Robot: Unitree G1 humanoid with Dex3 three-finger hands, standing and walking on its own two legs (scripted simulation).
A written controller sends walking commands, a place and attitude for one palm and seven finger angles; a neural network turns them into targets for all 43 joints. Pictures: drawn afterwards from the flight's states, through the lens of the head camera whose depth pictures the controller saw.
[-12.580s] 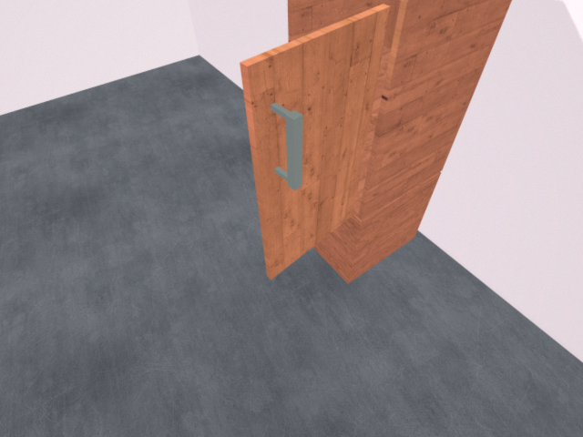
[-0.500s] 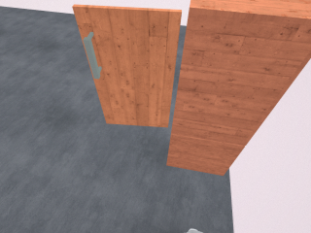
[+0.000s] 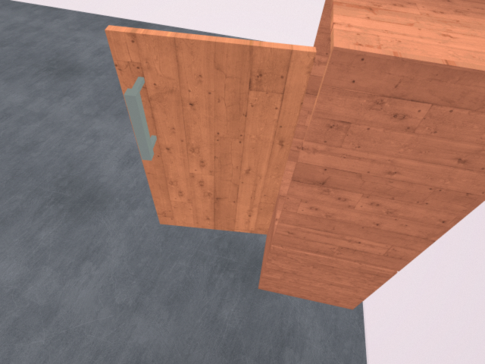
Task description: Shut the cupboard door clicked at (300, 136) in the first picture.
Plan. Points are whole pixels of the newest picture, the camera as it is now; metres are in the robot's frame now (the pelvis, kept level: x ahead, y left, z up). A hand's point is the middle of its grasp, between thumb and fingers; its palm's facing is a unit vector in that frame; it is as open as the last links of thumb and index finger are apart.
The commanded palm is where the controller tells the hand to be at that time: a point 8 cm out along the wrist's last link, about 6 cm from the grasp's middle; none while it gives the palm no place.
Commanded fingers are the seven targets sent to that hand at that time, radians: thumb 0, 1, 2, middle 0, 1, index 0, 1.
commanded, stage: come to a stop and stand still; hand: left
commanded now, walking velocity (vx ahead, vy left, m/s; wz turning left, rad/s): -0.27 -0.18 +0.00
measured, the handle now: (143, 121) +0.51 +0.24 +0.10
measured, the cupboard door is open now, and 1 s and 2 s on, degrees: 97 97 97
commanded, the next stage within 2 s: look again from close up in 0.72 s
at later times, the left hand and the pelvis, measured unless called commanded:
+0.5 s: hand out of the picture +0.04 +0.13 -0.17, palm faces +0.01 -0.98 -0.20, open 7.3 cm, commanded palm none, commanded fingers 0.00 0.90 0.90 -0.20 -0.30 -0.20 -0.30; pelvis -0.01 -0.04 +0.00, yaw -1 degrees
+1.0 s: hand out of the picture -0.01 +0.14 -0.17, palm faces -0.02 -0.98 -0.22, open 7.4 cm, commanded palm none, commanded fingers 0.00 0.90 0.90 -0.20 -0.30 -0.20 -0.30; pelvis -0.02 -0.03 +0.00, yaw -2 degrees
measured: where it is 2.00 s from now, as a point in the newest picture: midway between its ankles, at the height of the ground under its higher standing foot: outside the picture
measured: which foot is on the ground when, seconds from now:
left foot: down 0.00-1.00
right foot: up 0.00-0.24, down 0.26-1.00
